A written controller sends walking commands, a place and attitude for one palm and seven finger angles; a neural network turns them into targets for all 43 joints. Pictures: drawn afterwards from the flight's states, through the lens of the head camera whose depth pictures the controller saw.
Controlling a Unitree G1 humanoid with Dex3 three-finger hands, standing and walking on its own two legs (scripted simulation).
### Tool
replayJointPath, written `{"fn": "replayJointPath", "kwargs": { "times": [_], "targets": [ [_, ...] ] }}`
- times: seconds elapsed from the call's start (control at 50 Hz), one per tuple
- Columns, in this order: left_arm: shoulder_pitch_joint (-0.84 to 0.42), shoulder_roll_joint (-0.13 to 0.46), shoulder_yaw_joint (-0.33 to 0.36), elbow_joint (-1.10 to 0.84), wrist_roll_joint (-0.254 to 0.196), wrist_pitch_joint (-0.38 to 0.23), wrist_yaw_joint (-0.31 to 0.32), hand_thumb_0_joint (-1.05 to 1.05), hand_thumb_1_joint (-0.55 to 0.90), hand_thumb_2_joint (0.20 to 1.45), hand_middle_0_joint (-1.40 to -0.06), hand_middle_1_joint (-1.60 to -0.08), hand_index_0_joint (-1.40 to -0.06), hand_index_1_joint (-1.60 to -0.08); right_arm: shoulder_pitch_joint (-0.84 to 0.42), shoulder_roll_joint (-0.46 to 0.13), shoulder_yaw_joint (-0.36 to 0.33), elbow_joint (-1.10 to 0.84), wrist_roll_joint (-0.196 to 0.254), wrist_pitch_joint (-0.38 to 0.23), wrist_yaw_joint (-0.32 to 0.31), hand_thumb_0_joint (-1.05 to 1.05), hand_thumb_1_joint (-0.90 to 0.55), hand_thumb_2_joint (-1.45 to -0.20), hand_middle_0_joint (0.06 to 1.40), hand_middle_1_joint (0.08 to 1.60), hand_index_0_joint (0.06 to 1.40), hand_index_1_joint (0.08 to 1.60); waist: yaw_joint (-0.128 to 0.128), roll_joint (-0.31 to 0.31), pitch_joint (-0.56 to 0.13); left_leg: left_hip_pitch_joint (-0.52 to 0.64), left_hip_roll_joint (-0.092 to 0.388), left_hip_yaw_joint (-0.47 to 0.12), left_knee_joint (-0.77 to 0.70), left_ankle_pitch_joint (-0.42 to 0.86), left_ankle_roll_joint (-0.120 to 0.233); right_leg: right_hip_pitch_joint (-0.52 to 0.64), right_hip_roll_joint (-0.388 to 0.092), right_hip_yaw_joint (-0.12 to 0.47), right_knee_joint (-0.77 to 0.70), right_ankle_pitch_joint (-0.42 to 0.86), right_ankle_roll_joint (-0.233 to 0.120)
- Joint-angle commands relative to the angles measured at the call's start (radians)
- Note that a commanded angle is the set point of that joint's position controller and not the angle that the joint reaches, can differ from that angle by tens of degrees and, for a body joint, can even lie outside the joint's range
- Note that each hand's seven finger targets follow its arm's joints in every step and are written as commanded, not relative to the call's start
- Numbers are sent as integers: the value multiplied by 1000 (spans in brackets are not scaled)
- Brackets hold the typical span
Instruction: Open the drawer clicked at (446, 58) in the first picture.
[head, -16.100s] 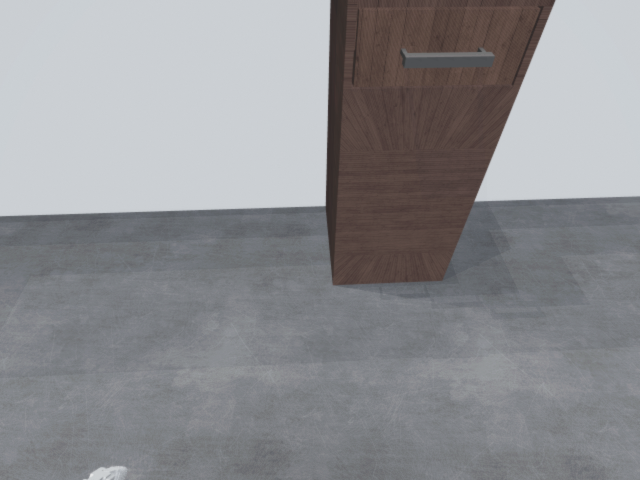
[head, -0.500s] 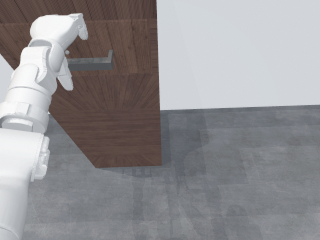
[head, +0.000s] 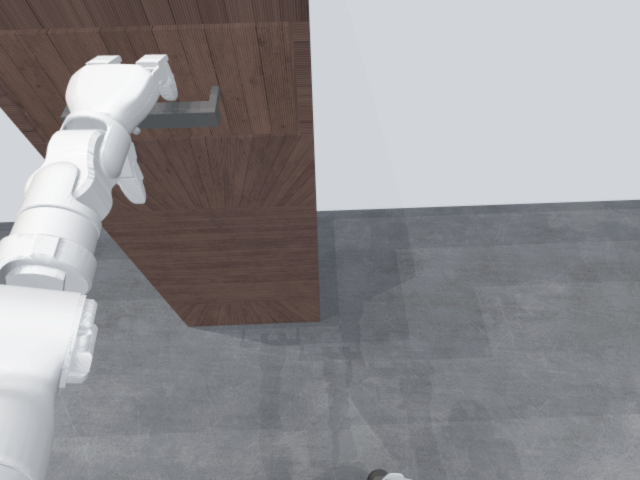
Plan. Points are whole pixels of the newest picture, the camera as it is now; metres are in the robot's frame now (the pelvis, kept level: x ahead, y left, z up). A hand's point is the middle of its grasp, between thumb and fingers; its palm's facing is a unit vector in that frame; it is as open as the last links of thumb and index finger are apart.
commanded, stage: lower the fingers behind the handle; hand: left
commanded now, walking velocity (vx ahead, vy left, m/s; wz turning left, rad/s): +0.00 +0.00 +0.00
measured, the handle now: (146, 105) +0.57 +0.22 +0.13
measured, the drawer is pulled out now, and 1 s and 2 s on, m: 0.00 0.00 0.00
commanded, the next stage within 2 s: close the thumb around the handle in 0.88 s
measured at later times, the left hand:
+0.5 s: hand (144, 145) +0.52 +0.22 +0.11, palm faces -0.01 +0.00 -1.00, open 13.9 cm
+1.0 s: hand (136, 145) +0.52 +0.23 +0.11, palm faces -0.03 +0.00 -1.00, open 13.9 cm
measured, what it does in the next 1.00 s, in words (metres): stands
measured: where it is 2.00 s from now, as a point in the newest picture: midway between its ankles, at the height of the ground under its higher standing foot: outside the picture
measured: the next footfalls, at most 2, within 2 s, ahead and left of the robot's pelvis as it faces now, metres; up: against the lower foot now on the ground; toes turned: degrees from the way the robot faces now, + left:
none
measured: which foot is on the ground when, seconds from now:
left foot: down 0.00-1.00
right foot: down 0.00-1.00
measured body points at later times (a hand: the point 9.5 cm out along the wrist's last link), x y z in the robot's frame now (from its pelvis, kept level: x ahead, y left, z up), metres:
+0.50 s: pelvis +0.01 +0.00 +0.00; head +0.10 -0.01 +0.44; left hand +0.51 +0.22 +0.16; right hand +0.03 -0.27 -0.14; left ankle -0.05 +0.12 -0.73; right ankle +0.03 -0.14 -0.73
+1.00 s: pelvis +0.01 +0.01 +0.00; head +0.10 -0.01 +0.44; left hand +0.51 +0.23 +0.16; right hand +0.03 -0.27 -0.14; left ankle -0.05 +0.12 -0.73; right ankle +0.03 -0.14 -0.73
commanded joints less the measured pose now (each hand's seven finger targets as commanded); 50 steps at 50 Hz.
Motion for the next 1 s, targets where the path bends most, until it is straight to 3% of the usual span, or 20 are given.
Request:
{"fn": "replayJointPath", "kwargs": {
  "times": [0.0, 0.04, 0.08, 0.12, 0.22, 0.24, 0.28, 0.34, 0.38, 0.42, 0.48, 0.54, 0.58, 0.62, 0.76, 0.8, 0.84, 0.88, 0.92, 0.98],
  "targets": [
    [-587, 257, 68, -153, 3, 58, 83, 0, -500, 300, -300, -1200, -300, -1200, 80, -146, -46, -56, -2, -28, -3, 0, -900, -900, 200, 300, 200, 300, -35, 16, -451, 88, -46, -8, -29, 423, 34, 312, 69, 6, 3, 287, -45],
    [-545, 259, 70, -96, 9, 84, 72, 0, -500, 300, -300, -1200, -300, -1200, 83, -151, -43, -55, 0, -26, -4, 0, -900, -900, 200, 300, 200, 300, -34, -1, -426, 69, -46, -6, -34, 399, 36, 312, 69, 3, 0, 278, -45],
    [-544, 261, 72, -105, 7, 79, 50, 0, -500, 300, -300, -1200, -300, -1200, 84, -155, -44, -62, 1, -24, -8, 0, -900, -900, 200, 300, 200, 300, -31, -22, -463, 70, -46, -4, -29, 432, 39, 346, 69, 6, 6, 317, -44],
    [-533, 219, 37, -118, 7, 68, 28, 0, -500, 300, -300, -1200, -300, -1200, 86, -149, -44, -68, -1, -23, -11, 0, -900, -900, 200, 300, 200, 300, -35, -6, -450, 87, -42, -4, -25, 444, 40, 321, 69, 5, 6, 318, -43],
    [-438, 278, 103, -129, 1, 20, 24, 0, -500, 300, -300, -1200, -300, -1200, 86, -149, -44, -85, -3, -17, -16, 0, -900, -900, 200, 300, 200, 300, -8, -35, -436, 48, -43, 2, -19, 441, 42, 343, 71, 9, 16, 328, -43],
    [-456, 279, 102, -142, 6, 15, 34, 0, -500, 300, -300, -1200, -300, -1200, 86, -149, -42, -84, -4, -18, -16, 0, -900, -900, 200, 300, 200, 300, -14, -32, -423, 42, -41, -1, -18, 447, 41, 331, 70, 7, 21, 330, -43],
    [-430, 295, 132, -178, 8, 5, 58, 0, -500, 300, -300, -1200, -300, -1200, 85, -146, -48, -92, -8, -21, -13, 0, -900, -900, 200, 300, 200, 300, 6, -13, -471, 54, -43, 4, -6, 495, 40, 352, 72, 10, 32, 354, -45],
    [-443, 288, 128, -172, 19, 21, 96, 0, -500, 300, -300, -1200, -300, -1200, 95, -144, -51, -78, -12, -24, -4, 0, -900, -900, 200, 300, 200, 300, -4, 7, -458, 56, -37, -1, 0, 511, 34, 319, 74, 4, 40, 349, -44],
    [-456, 289, 132, -193, 18, 26, 110, 0, -500, 300, -300, -1200, -300, -1200, 96, -147, -54, -78, -13, -25, -3, 0, -900, -900, 200, 300, 200, 300, -9, 4, -498, 73, -38, 0, 9, 532, 36, 330, 74, 4, 42, 360, -43],
    [-469, 238, 90, -178, 21, 41, 116, 0, -500, 300, -300, -1200, -300, -1200, 103, -142, -57, -67, -16, -27, 1, 0, -900, -900, 200, 300, 200, 300, -23, 25, -485, 88, -37, -3, 15, 548, 35, 304, 75, 2, 42, 363, -42],
    [-471, 265, 110, -163, 14, 49, 113, 0, -500, 300, -300, -1200, -300, -1200, 106, -151, -58, -60, -15, -25, -2, 0, -900, -900, 200, 300, 200, 300, -29, -11, -488, 79, -39, -1, 15, 526, 39, 319, 75, 4, 37, 368, -41],
    [-455, 280, 117, -164, 22, 57, 105, 0, -500, 300, -300, -1200, -300, -1200, 103, -145, -55, -63, -15, -22, -4, 0, -900, -900, 200, 300, 200, 300, -15, 20, -509, 82, -39, -3, 17, 555, 37, 332, 74, 3, 46, 383, -42],
    [-460, 220, 74, -165, 14, 56, 89, 0, -500, 300, -300, -1200, -300, -1200, 103, -145, -57, -62, -13, -20, -1, 0, -900, -900, 200, 300, 200, 300, -29, 14, -487, 106, -34, -5, 19, 575, 36, 303, 76, -1, 37, 371, -42],
    [-430, 238, 90, -167, 6, 52, 77, 0, -500, 300, -300, -1200, -300, -1200, 103, -147, -55, -67, -12, -18, 0, 0, -900, -900, 200, 300, 200, 300, -14, 25, -478, 105, -34, -10, 16, 573, 35, 303, 77, -1, 37, 363, -43],
    [-449, 246, 85, -140, 11, 33, 80, 0, -500, 300, -300, -1200, -300, -1200, 96, -148, -51, -67, -9, -21, -8, 0, -900, -900, 200, 300, 200, 300, -29, -5, -407, 53, -41, -5, 2, 439, 37, 280, 75, 0, 27, 298, -44],
    [-459, 286, 112, -143, 16, 23, 89, 0, -500, 300, -300, -1200, -300, -1200, 98, -149, -51, -70, -11, -24, -12, 0, -900, -900, 200, 300, 200, 300, -21, -3, -452, 46, -45, -2, 6, 440, 39, 310, 72, 8, 34, 312, -43],
    [-477, 260, 93, -156, 21, 25, 93, 0, -500, 300, -300, -1200, -300, -1200, 103, -143, -53, -67, -12, -28, -9, 0, -900, -900, 200, 300, 200, 300, -22, 30, -463, 63, -42, -6, 13, 486, 34, 296, 72, 4, 43, 327, -46],
    [-454, 285, 121, -151, 17, 25, 93, 0, -500, 300, -300, -1200, -300, -1200, 109, -149, -55, -69, -15, -26, -7, 0, -900, -900, 200, 300, 200, 300, -19, 11, -495, 73, -41, -4, 22, 520, 35, 316, 75, 4, 47, 353, -45],
    [-461, 222, 65, -138, 12, 36, 88, 0, -500, 300, -300, -1200, -300, -1200, 108, -145, -54, -66, -12, -25, -6, 0, -900, -900, 200, 300, 200, 300, -35, 10, -458, 71, -38, -8, 19, 493, 34, 279, 77, 0, 39, 326, -42],
    [-486, 263, 93, -141, 11, 31, 83, 0, -444, 324, -304, -1206, -304, -1206, 112, -155, -54, -62, -10, -27, -9, 0, -900, -900, 200, 300, 200, 300, -38, -9, -458, 62, -42, -8, 16, 464, 38, 287, 76, 4, 32, 316, -43]
  ]
}}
